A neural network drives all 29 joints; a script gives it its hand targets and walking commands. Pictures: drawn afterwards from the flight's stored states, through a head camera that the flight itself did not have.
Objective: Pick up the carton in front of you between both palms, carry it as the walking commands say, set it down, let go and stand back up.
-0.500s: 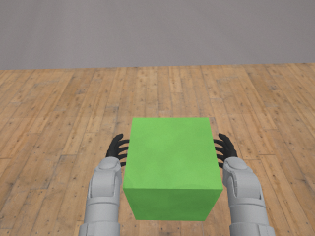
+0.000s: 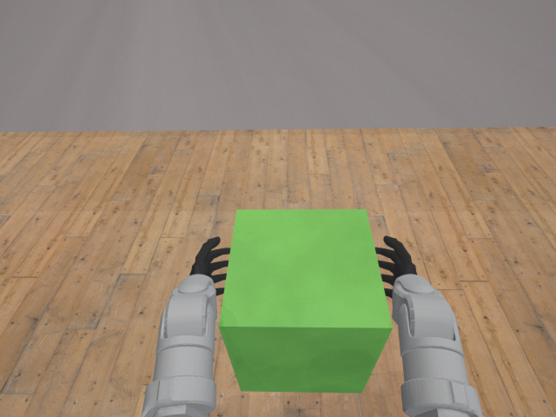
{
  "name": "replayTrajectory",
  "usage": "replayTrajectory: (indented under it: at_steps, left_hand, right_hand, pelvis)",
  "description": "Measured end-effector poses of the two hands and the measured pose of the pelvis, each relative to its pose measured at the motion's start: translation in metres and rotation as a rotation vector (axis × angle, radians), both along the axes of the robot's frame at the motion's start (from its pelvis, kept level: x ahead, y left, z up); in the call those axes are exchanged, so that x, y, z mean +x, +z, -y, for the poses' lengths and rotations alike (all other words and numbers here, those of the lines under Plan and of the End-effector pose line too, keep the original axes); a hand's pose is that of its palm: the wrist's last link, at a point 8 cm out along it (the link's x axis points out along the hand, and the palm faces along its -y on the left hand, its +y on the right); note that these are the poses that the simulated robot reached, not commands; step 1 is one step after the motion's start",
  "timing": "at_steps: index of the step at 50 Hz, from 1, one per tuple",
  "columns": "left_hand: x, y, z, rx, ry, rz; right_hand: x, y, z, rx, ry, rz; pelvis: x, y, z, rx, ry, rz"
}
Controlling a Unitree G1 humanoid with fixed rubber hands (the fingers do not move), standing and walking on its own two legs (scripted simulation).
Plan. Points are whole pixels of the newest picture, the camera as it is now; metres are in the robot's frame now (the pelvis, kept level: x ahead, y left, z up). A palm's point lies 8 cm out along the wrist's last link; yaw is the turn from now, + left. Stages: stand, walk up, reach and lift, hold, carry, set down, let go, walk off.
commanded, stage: set down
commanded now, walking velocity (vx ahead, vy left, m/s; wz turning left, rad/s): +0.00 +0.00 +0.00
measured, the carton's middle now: (300, 303) +0.31 +0.00 -0.03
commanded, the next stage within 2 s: none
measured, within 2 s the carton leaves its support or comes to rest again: neither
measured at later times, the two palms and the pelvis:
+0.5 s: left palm (227, 299) +0.36 +0.14 -0.10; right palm (382, 302) +0.35 -0.16 -0.10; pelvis -0.03 -0.01 -0.05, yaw -1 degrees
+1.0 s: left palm (238, 310) +0.42 +0.14 -0.26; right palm (363, 314) +0.41 -0.15 -0.26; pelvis -0.02 +0.01 -0.17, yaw -1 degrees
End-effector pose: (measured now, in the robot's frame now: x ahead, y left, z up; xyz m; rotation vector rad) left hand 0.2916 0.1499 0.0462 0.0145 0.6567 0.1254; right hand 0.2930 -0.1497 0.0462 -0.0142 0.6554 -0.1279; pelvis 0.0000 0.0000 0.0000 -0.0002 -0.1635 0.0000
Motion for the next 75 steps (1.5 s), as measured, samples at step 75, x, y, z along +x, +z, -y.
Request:
replayTrajectory:
  at_steps: [75]
  left_hand:
    - [0.166, -0.465, 0.007, -0.015, -0.003, -0.042]
  right_hand:
    - [0.16, -0.466, 0.007, 0.025, -0.042, -0.041]
  pelvis:
    - [-0.065, -0.307, 0.001, 0.013, -0.013, -0.967]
